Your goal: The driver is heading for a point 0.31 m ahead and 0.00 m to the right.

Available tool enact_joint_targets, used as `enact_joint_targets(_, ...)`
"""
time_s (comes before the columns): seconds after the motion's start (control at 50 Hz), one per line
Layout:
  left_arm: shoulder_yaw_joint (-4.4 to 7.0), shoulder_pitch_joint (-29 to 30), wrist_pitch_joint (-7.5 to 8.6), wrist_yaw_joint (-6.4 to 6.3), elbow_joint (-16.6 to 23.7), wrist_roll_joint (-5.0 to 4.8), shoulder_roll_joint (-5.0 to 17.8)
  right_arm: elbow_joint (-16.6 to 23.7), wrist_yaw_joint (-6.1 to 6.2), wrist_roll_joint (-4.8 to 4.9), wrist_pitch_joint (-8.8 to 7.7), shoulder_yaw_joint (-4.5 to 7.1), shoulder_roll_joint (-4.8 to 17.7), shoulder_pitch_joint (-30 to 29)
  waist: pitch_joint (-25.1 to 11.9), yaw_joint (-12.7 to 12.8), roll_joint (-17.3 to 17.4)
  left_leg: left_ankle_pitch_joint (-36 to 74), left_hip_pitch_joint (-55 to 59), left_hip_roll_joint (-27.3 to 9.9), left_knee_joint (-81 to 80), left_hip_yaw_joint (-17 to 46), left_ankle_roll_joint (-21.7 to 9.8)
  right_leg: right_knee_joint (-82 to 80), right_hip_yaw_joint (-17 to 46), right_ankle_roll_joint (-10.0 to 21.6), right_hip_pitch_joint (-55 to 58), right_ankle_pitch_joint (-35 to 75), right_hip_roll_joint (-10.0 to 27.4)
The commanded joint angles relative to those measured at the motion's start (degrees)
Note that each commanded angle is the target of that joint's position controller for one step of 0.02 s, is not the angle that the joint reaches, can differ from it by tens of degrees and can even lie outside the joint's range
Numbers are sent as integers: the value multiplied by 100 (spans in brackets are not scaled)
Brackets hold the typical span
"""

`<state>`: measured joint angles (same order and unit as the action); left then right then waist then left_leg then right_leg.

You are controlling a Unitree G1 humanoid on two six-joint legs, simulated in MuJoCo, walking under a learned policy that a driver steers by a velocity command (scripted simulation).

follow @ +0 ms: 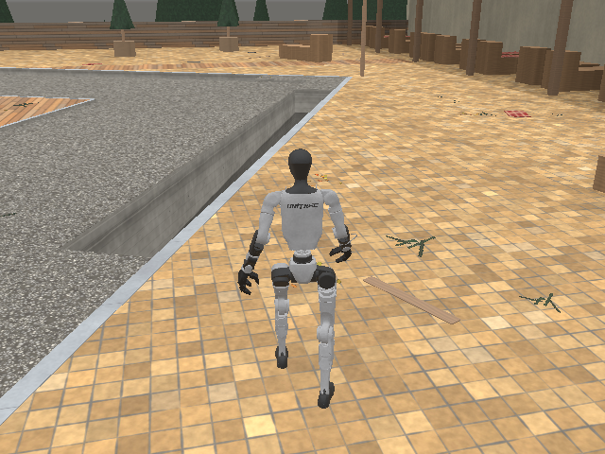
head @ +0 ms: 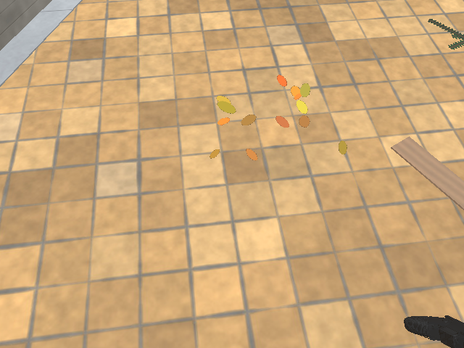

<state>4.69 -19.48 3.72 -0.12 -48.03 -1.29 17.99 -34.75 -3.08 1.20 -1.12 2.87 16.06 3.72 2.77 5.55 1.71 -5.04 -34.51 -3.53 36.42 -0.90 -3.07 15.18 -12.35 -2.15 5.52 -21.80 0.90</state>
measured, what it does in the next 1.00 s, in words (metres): walks ahead: left foot, then right foot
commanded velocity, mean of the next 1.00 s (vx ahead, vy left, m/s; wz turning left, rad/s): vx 0.18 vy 0.00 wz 0.21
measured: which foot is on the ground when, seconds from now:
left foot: up 0.00-0.02, down 0.04-0.50, up 0.52-0.72, down 0.74-1.00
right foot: down 0.00-0.06, up 0.08-0.46, down 0.48-1.00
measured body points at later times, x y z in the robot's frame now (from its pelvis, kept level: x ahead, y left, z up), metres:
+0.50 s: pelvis +0.25 +0.02 +0.00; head +0.27 +0.03 +0.45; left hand +0.38 +0.30 -0.09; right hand +0.39 -0.24 -0.11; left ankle +0.16 +0.10 -0.73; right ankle +0.39 -0.07 -0.73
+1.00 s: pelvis +0.31 +0.04 +0.01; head +0.32 +0.05 +0.46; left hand +0.39 +0.31 -0.12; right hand +0.42 -0.21 -0.13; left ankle +0.24 +0.16 -0.73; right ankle +0.38 -0.07 -0.73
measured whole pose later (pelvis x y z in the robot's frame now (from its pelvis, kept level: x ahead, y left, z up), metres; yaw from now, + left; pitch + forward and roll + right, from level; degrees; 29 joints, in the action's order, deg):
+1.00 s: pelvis +0.31 +0.04 +0.01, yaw +11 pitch -1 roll +0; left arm 1.6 -7.5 0.2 -0.5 -51.3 0.3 13.8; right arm -53.2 1.7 -0.4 -0.3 2.1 13.0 15.5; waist 1.5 0.1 -0.6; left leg -20.8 -9.2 -0.4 30.8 2.4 0.7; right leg 29.8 0.2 -0.5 -17.6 -11.4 0.2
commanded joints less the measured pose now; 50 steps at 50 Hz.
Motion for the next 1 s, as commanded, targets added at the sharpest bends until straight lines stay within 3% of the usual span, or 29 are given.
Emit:
enact_joint_targets(0.02, 280, 319, -50, -81, 356, -84, 1205, 298, -1, -21, -21, 369, 838, 731, -594, -914, -649, -412, 1577, 615, -309, -519, -421, 1587, 138, 700, -268, 6012, 1347)
enact_joint_targets(0.04, 210, 269, -53, -113, 390, -38, 1055, 21, 86, 4, 23, 566, 1185, 1750, -1097, -1400, -433, -172, 3195, 675, -516, -261, -655, 2973, 42, 494, -1174, 5422, 1138)
enact_joint_targets(0.06, -33, -208, 23, -60, 669, 252, 359, -38, 196, 48, 36, 704, 1879, 2084, -1651, -1064, 1064, -297, 5390, -860, -545, 2342, -1477, 5164, 91, 142, -3641, 919, 426)
enact_joint_targets(0.08, -129, -23, 228, 14, 827, 199, 347, 179, 163, 53, -59, 617, 1791, 2117, -2675, -1102, 1093, -1529, 6082, -1639, -1635, 4964, -2220, 6312, 1411, 68, -4771, -1361, -315)
enact_joint_targets(0.1, 4, 663, 351, 79, 955, -56, 825, 116, 123, -11, -137, 483, 1356, 2020, -2032, -1330, 478, -1598, 5665, -1456, -1905, 4280, -1822, 6417, 1798, 182, -5321, -854, 36)
enact_joint_targets(0.12, -32, 890, 421, 83, 1049, -101, 770, 81, 127, -21, -188, 430, 1198, 1760, -1315, -1159, 314, -1262, 4831, -1231, -1951, 3536, -1617, 6002, 1707, 265, -5331, -341, 246)
enact_joint_targets(0.14, -32, 846, 420, 32, 946, 20, 727, 136, 141, -46, -199, 355, 1007, 1277, -845, -849, -49, -159, 3918, -1031, -1933, 2851, -1423, 5535, 1655, 210, -4968, 8, 463)
enact_joint_targets(0.16, 11, 722, 356, 4, 867, 127, 792, 219, 161, -111, -204, 290, 832, 928, -642, -612, 30, 1122, 3213, -869, -1942, 2298, -1329, 5208, 1635, 133, -4470, 176, 614)
enact_joint_targets(0.2, 9, 466, 193, -3, 751, 185, 687, 214, 203, -172, -218, 263, 782, 694, -639, -381, 99, 2700, 2475, -718, -1982, 1736, -1320, 4970, 1523, -44, -3844, 258, 617)
enact_joint_targets(0.26, -75, 556, 63, -49, 741, 216, 401, -17, 298, -156, -229, 279, 910, 789, -629, -365, 133, 3601, 2068, -491, -1999, 1040, -1232, 4169, 1355, -229, -3649, 937, 445)
enact_joint_targets(0.32, -158, 1059, 65, 0, 816, 195, 234, -203, 378, -111, -143, 250, 858, 890, -667, -590, 264, 3177, 2087, -207, -1919, 657, -931, 2875, 1303, -191, -3331, 2144, 287)
enact_joint_targets(0.38, -152, 1404, 103, 96, 876, 156, 292, -420, 399, -125, -89, 222, 855, 1116, -686, -786, 290, 2583, 2404, -403, -1820, 882, -859, 2135, 1406, -90, -3110, 2724, 164)
enact_joint_targets(0.44, -77, 1441, 129, 154, 903, 224, 477, -579, 381, -120, -69, 184, 785, 1099, -597, -734, 331, 2388, 2790, -618, -1343, 1245, -795, 1675, 1486, 152, -3084, 2183, 113)
enact_joint_targets(0.48, -40, 1066, 169, 151, 765, 299, 508, -656, 384, -86, -55, 135, 666, 1020, -648, -478, 223, 2059, 2771, -367, -755, 1249, -539, 927, 1407, 390, -2382, 3003, 76)
enact_joint_targets(0.5, -7, 969, 192, 104, 782, 358, 749, -645, 386, -186, -87, 96, 541, 1220, -920, -561, -151, 1422, 2513, 30, -253, 1085, -266, 1001, 1858, 583, -1608, 5181, 565)
enact_joint_targets(0.52, -19, 966, 158, 66, 826, 429, 858, -778, 385, -235, -122, 29, 329, 2052, -1547, -904, -958, -399, 1721, 426, 452, 965, 82, 1410, 2643, 1346, -294, 6582, 1410)
enact_joint_targets(0.54, -124, 791, 60, 60, 752, 348, 326, -903, 409, -213, -71, 8, 410, 2081, -1923, -633, -1284, -2398, 1505, 538, 1001, 804, 374, 1240, 3234, 1859, -108, 6228, 1831)
enact_joint_targets(0.56, -223, 729, -6, 88, 652, 246, 89, -818, 419, -145, 46, 65, 628, 1707, -1701, -528, -1239, -3335, 1227, 448, 1315, 809, 513, 935, 3564, 1912, -344, 5070, 1890)
enact_joint_targets(0.6, -205, 977, -110, 114, 610, 202, 278, -781, 487, -95, 317, 125, 669, 1277, -1148, -505, -884, -3147, 967, 277, 1558, 776, 657, 425, 3612, 1641, -985, 2627, 1732)
enact_joint_targets(0.64, -157, 1531, -176, 83, 679, 247, 444, -878, 515, -106, 459, 132, 561, 1322, -758, -703, -993, -2624, 1402, 132, 960, 677, 691, 72, 3163, 1311, -1868, 1240, 1386)
enact_joint_targets(0.68, -162, 1801, -259, 43, 674, 245, 382, -1124, 510, -129, 422, 95, 339, 1555, -699, -832, -1043, -1608, 2192, 232, -52, 398, 610, 47, 2519, 1061, -2393, 728, 954)
enact_joint_targets(0.72, -191, 1634, -290, 3, 547, 179, 274, -1304, 469, -207, 374, 102, 286, 1651, -775, -841, -935, -639, 2768, 354, -819, 191, 469, 145, 2160, 829, -2583, 47, 710)
enact_joint_targets(0.74, -226, 1491, -272, 9, 465, 182, 182, -1246, 466, -278, 362, 106, 386, 1499, -679, -757, -750, -515, 2783, 146, -975, 414, 352, 195, 2069, 605, -2690, -400, 607)
enact_joint_targets(0.76, -221, 1432, -260, 24, 447, 218, 211, -1174, 489, -264, 351, 133, 589, 1329, -450, -584, -462, -1051, 2378, -57, -1129, 652, 185, 302, 1898, 419, -2639, -599, 416)
enact_joint_targets(0.78, -212, 1506, -252, 24, 464, 233, 193, -1259, 491, -220, 314, 159, 644, 1252, -258, -498, -23, -1866, 1718, 9, -1199, 659, 68, 503, 1626, 303, -2242, -233, 210)
enact_joint_targets(0.8, -224, 1572, -237, 10, 439, 247, 160, -1256, 493, -218, 246, 116, 478, 1116, -217, -507, 52, -1961, 1475, 15, -1352, 668, 93, 762, 1594, 290, -1928, 200, 191)
enact_joint_targets(0.84, -223, 1464, -228, -31, 321, 204, 100, -1326, 499, -225, 118, 100, 431, 1034, -266, -446, 185, -1444, 1492, 2, -1425, 678, 210, 1032, 1523, 379, -1699, 952, 170)
enact_joint_targets(0.9, -207, 1342, -242, -53, 142, 181, 105, -1487, 485, -173, 1, 89, 424, 1220, -405, -493, 82, -671, 1758, 31, -1272, 622, 261, 1226, 1454, 414, -1563, 1886, 140)
enact_joint_targets(1.0, -179, 1360, -316, -67, -110, 148, 132, -1707, 497, -148, 19, 58, 387, 1356, -376, -552, -37, -141, 1957, 84, -1200, 544, 240, 1309, 1430, 380, -1488, 2346, 124)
